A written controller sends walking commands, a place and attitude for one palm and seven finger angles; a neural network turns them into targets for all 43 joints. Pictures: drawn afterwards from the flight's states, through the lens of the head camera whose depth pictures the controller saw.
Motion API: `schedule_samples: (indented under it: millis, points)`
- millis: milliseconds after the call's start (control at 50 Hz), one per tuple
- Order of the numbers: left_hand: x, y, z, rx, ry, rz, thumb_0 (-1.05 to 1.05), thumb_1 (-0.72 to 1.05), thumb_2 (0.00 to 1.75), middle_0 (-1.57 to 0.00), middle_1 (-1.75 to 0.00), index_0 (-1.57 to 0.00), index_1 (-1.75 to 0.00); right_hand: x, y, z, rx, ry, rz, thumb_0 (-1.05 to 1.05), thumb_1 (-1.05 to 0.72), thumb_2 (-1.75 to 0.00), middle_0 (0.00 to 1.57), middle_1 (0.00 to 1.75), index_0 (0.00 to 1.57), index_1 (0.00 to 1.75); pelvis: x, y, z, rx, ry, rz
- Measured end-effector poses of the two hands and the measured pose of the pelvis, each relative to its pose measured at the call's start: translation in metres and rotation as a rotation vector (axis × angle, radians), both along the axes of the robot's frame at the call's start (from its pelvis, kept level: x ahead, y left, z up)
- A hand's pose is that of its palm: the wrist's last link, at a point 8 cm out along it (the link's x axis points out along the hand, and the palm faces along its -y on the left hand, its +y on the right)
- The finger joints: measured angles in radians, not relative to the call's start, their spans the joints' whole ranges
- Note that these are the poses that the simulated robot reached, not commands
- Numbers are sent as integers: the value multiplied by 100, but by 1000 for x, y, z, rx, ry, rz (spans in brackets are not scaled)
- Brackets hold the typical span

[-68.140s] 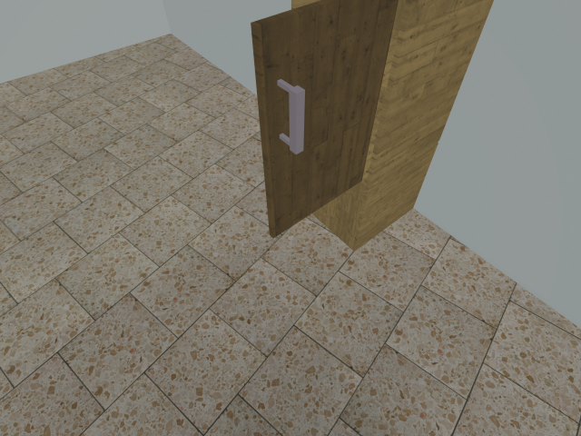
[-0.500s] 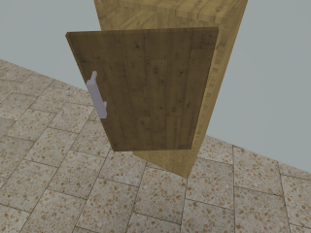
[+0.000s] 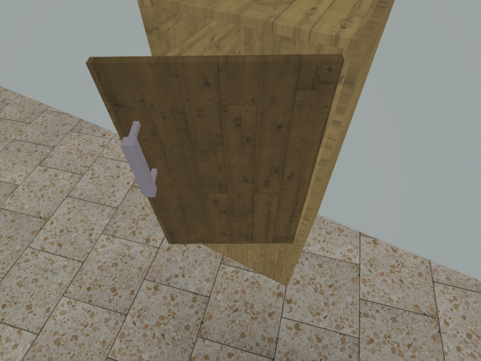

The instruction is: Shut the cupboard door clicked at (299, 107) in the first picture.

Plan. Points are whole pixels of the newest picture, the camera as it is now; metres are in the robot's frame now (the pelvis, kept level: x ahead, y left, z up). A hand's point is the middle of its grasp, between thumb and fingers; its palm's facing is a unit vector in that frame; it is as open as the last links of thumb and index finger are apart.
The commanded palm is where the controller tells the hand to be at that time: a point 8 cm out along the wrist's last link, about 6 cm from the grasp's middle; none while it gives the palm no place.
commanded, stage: come to a stop and stand still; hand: left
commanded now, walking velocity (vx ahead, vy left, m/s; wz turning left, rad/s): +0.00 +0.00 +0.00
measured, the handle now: (143, 161) +0.44 +0.21 +0.07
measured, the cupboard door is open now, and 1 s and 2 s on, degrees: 28 28 28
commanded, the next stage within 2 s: look again from close up in 0.06 s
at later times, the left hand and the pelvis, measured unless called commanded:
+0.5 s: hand out of the picture +0.05 +0.22 -0.16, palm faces +0.00 -0.97 -0.26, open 7.4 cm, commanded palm none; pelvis -0.01 +0.01 +0.00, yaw +0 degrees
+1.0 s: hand (101, 322) +0.17 +0.23 +0.00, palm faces +0.27 -0.96 -0.12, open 7.1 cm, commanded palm +0.07 +0.27 -0.05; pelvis -0.03 +0.02 -0.02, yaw +2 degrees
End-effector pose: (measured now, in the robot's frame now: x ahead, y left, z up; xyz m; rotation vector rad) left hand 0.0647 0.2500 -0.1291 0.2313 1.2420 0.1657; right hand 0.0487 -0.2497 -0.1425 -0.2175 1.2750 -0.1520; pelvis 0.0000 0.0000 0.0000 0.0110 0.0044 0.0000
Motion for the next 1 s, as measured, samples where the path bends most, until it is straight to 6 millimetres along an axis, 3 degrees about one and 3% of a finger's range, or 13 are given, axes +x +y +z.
schedule_samples:
  millis: [240,540,820,860,900,960,1000]
  points:
    - [-2,7,1,5,4,2,1,91,90,-20,-30,-20,-30,-10,-4,4,-15,33,2,0,-90,-90,20,30,20,30,-1,0,2,-6,-6,3]
    - [-19,13,-2,-11,24,6,1,91,90,-20,-30,-20,-30,-33,10,7,-7,68,-7,0,-90,-90,20,30,20,30,-10,8,4,-7,-15,3]
    - [-37,16,-6,-21,45,16,1,91,90,-20,-30,-20,-30,-43,21,8,0,74,-12,0,-90,-90,20,30,20,30,-17,15,4,-12,-13,6]
    - [-14,27,11,-13,-160,114,2,91,90,-20,-30,-21,-30,-35,19,10,-42,-38,-11,0,-90,-90,21,30,20,30,-22,15,-1,-9,-23,12]
    - [17,34,48,29,-451,129,2,91,90,-21,-30,-21,-30,-21,18,14,-58,-189,-6,1,-90,-90,21,30,20,30,-23,16,-7,2,-23,16]
    - [59,29,108,31,-809,104,2,91,90,-22,-32,-23,-32,9,19,19,-28,-404,12,1,-90,-90,20,30,20,30,-26,18,-14,-1,-2,35]
    - [76,22,136,3,-1011,53,2,91,90,-24,-34,-25,-34,30,21,24,-8,-524,27,1,-90,-90,20,30,20,30,-33,18,-19,-2,28,43]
